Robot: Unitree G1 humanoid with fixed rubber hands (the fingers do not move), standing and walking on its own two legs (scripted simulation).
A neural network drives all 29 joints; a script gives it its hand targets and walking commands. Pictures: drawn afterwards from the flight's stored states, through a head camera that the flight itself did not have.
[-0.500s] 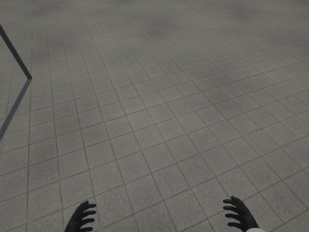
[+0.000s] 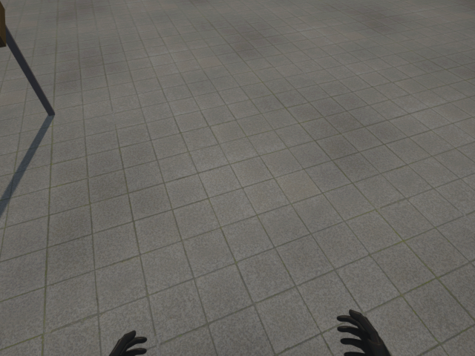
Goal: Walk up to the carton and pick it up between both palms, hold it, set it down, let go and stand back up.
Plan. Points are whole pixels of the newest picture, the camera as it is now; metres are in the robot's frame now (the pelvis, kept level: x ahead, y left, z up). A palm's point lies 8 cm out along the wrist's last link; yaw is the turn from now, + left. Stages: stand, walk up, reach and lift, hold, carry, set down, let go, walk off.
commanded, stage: stand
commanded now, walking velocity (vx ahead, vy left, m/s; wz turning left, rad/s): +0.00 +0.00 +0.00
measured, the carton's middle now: out of the picture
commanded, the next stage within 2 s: none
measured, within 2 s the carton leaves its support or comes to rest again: neither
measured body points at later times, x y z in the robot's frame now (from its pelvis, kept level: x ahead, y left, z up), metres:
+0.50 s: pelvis +0.00 +0.00 +0.00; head +0.01 +0.00 +0.45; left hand +0.12 +0.22 -0.12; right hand +0.13 -0.22 -0.11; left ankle +0.01 +0.11 -0.72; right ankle +0.01 -0.13 -0.72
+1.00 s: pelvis +0.01 -0.01 +0.01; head +0.02 -0.01 +0.46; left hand +0.10 +0.22 -0.13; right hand +0.09 -0.24 -0.12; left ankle +0.01 +0.11 -0.72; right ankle +0.01 -0.13 -0.72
